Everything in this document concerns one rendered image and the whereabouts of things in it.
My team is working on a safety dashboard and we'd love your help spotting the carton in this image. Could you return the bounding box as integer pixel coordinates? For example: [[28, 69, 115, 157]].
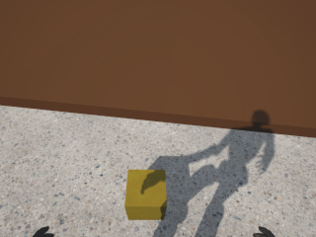
[[124, 169, 167, 220]]

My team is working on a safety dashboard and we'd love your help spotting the robot left hand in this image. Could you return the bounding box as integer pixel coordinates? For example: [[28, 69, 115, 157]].
[[33, 226, 54, 237]]

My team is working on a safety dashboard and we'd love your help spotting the robot right hand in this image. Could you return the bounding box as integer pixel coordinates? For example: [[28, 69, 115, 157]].
[[253, 226, 276, 237]]

